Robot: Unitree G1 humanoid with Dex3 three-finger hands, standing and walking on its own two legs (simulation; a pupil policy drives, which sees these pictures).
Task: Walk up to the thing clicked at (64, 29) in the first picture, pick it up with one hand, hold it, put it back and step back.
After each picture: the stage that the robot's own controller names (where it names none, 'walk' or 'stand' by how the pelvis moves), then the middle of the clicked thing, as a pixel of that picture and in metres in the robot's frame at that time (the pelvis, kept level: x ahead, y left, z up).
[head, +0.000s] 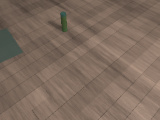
stand; (63, 22) +1.59 +0.26 -0.65
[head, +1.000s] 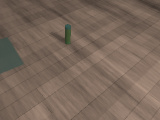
walk; (67, 34) +1.48 +0.16 -0.64
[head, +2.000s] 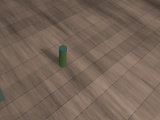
walk; (62, 56) +0.96 +0.14 -0.65
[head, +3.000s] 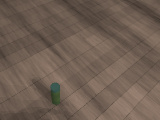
walk; (55, 94) +0.58 +0.18 -0.64
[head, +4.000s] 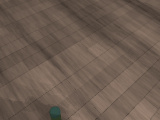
stand; (56, 117) +0.40 +0.16 -0.64
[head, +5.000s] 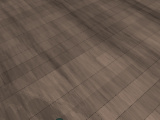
stand; out of the picture +0.36 +0.18 -0.66
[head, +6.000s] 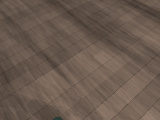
stand; out of the picture +0.36 +0.19 -0.66
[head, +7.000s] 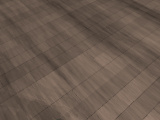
stand; out of the picture +0.35 +0.19 -0.66
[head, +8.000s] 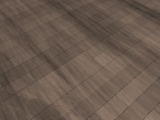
stand; out of the picture +0.35 +0.19 -0.66
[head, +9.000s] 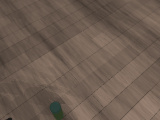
go down; (57, 111) +0.37 +0.18 -0.64
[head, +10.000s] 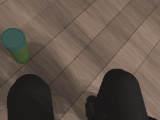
go down; (18, 49) +0.44 +0.22 -0.23
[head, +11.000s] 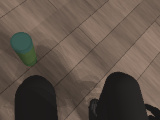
close in; (26, 52) +0.44 +0.21 -0.25
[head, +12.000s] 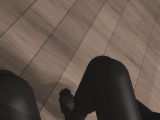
close in; out of the picture +0.43 +0.26 -0.16
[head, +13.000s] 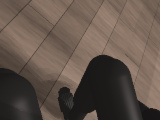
lift; out of the picture +0.42 +0.26 -0.16
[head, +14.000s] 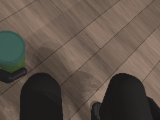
lift; (11, 59) +0.34 +0.25 -0.04
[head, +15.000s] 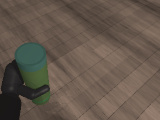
hold; (36, 79) +0.31 +0.16 +0.08
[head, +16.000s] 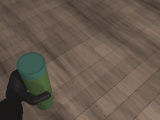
hold; (39, 85) +0.30 +0.17 +0.04
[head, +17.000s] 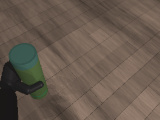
crouch; (32, 76) +0.34 +0.18 +0.01
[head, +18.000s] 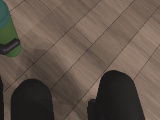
lower; (4, 34) +0.46 +0.21 -0.05
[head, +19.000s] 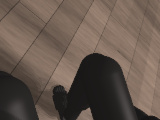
lower; out of the picture +0.43 +0.27 -0.17
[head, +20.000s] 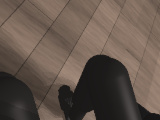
lower; out of the picture +0.42 +0.28 -0.16
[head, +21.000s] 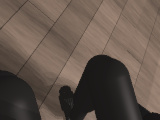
lower; out of the picture +0.42 +0.28 -0.16
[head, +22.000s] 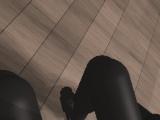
lower; out of the picture +0.41 +0.27 -0.16
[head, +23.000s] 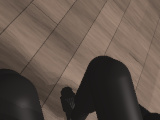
open; out of the picture +0.41 +0.26 -0.16
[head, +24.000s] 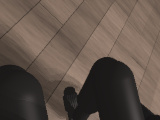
stand; out of the picture +0.40 +0.26 -0.17
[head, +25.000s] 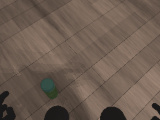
stand; (50, 89) +0.39 +0.19 -0.47
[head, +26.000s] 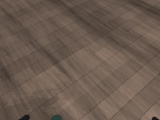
stand; out of the picture +0.38 +0.18 -0.60
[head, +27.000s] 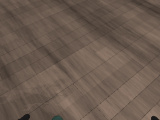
stand; out of the picture +0.36 +0.17 -0.60
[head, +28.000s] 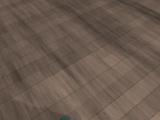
stand; out of the picture +0.40 +0.17 -0.65
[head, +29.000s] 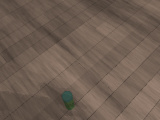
walk; (68, 101) +0.43 +0.13 -0.63
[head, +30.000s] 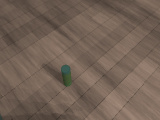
walk; (66, 76) +0.64 +0.15 -0.63
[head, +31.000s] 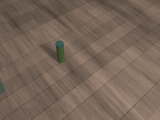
stand; (60, 52) +0.95 +0.22 -0.64
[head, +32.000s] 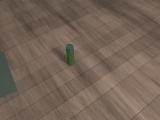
stand; (70, 55) +1.00 +0.16 -0.65
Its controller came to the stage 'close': yes
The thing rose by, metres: 0.68
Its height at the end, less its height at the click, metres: +0.00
